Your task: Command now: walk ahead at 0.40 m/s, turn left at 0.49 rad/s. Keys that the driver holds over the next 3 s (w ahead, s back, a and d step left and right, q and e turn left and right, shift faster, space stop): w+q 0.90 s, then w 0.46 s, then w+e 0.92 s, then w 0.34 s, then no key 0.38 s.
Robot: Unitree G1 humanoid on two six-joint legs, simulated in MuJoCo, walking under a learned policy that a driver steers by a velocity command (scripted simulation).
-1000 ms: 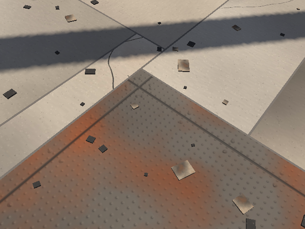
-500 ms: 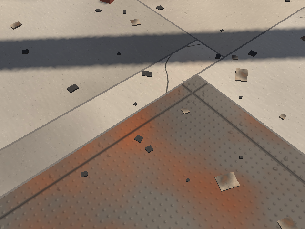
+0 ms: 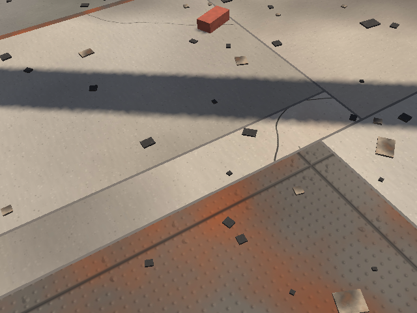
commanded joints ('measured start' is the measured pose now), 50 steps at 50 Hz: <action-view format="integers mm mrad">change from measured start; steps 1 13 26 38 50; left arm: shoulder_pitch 11 58 -44 -360 -67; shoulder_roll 104 212 132 127 80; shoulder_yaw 19 36 6 6 13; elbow -49 -9 -157 -259 -153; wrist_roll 11 -21 18 -10 5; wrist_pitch -9 30 1 -29 -20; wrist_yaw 13 24 11 -22 -11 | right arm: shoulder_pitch -98 -292 -84 70 -2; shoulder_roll -54 -46 -124 -159 -65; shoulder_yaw -17 -2 -33 -38 -7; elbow -92 -224 -132 -33 -77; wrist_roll -2 -8 -23 -5 -9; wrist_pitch -30 -34 -67 -29 -20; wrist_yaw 22 90 36 -4 11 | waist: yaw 37 13 14 -87 -15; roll -141 -134 -16 74 -139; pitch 93 83 -8 14 16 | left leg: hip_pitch -356 -105 223 327 -193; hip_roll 83 11 157 146 91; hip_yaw -16 222 -215 -299 -10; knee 65 -405 -850 -669 109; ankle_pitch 143 253 378 253 40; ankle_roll -4 62 282 175 -18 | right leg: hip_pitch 176 211 -489 -378 -4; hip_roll -255 -281 -142 -18 -237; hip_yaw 217 -107 148 169 322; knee -249 -128 696 89 -228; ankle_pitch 171 934 74 307 169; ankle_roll -89 -81 90 73 -156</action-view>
